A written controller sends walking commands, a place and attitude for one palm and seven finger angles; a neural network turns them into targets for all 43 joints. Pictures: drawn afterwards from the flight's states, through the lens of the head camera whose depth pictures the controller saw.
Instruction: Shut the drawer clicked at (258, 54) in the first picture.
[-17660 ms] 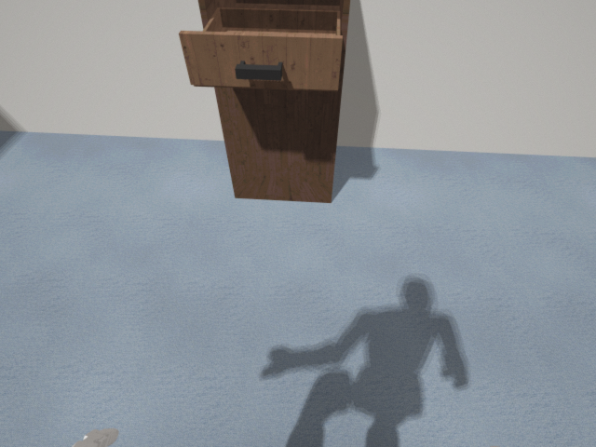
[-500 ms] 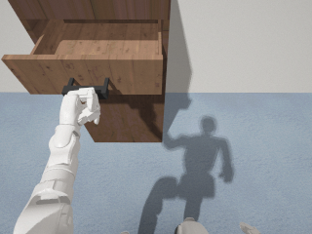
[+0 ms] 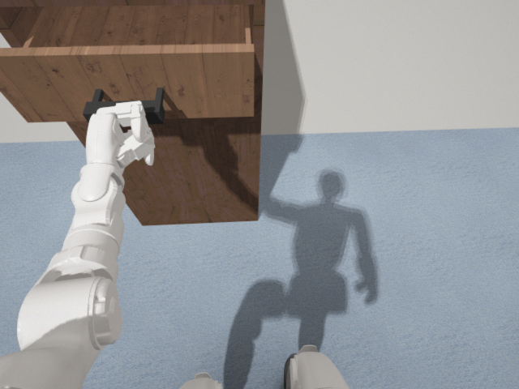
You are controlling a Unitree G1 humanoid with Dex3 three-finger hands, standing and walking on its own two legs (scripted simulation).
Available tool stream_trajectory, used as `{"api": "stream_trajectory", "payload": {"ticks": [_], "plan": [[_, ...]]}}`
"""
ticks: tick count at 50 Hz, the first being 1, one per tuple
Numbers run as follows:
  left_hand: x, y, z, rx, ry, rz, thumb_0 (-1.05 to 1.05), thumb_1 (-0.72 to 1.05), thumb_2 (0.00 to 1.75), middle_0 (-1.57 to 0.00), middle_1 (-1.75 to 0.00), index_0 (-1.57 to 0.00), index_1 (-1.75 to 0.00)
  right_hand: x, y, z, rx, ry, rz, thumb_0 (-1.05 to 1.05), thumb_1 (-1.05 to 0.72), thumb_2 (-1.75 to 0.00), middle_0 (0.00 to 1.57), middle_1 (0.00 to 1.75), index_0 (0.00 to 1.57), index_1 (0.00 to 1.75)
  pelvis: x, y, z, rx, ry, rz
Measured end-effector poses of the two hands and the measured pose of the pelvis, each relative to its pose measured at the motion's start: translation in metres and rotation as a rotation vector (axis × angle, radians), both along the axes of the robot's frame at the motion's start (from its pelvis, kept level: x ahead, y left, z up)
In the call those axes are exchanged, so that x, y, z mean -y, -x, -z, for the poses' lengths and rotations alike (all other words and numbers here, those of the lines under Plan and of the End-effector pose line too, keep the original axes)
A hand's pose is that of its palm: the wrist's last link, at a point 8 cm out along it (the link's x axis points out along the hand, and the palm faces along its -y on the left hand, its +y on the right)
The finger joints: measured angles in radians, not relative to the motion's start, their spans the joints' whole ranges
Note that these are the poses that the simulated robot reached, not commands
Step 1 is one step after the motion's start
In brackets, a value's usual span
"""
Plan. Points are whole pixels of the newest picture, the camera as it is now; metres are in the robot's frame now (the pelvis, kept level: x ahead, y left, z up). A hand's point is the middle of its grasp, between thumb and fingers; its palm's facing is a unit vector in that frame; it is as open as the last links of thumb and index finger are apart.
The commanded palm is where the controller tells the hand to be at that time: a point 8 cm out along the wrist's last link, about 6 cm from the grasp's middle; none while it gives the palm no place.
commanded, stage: push the drawer shut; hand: left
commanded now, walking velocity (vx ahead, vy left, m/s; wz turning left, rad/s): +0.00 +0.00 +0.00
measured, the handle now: (127, 103) +0.56 +0.19 +0.08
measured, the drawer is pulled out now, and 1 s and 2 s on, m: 0.12 0.01 0.00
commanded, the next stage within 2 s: pull the fist back off the drawer in 1.32 s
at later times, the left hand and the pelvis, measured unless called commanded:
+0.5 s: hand (156, 107) +0.54 +0.14 +0.08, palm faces -0.01 -1.00 -0.04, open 3.1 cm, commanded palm +0.52 +0.19 +0.08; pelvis +0.00 +0.00 -0.01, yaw +0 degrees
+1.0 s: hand (155, 86) +0.59 +0.14 +0.08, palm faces -0.01 -1.00 -0.03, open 3.1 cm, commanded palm +0.58 +0.19 +0.08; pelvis +0.02 +0.01 -0.01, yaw -1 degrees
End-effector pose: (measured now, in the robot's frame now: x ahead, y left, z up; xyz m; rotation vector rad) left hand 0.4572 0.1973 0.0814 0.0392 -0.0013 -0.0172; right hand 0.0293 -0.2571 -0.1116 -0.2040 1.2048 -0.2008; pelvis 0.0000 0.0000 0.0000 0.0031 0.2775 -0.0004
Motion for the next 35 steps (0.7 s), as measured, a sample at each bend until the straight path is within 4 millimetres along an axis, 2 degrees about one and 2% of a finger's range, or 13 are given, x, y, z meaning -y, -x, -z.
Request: {"api": "stream_trajectory", "payload": {"ticks": [18, 35], "plan": [[0.003, -0.048, 0.000, -0.020, -0.003, -0.004, -0.03, 0.87, 0.93, -1.40, -1.60, -1.40, -1.60, 0.005, 0.042, -0.001, -0.153, 0.030, 0.037, 0.01, -0.91, -0.90, 0.21, 0.30, 0.20, 0.30, 0.000, -0.001, 0.007, -0.069, 0.011, -0.005], [0.002, -0.088, -0.002, -0.023, 0.006, -0.008, 0.01, 0.86, 0.91, -1.40, -1.60, -1.40, -1.60, -0.006, 0.060, -0.007, -0.243, 0.026, 0.082, 0.01, -0.91, -0.90, 0.21, 0.30, 0.20, 0.30, -0.004, -0.012, 0.008, -0.120, 0.025, 0.007]]}}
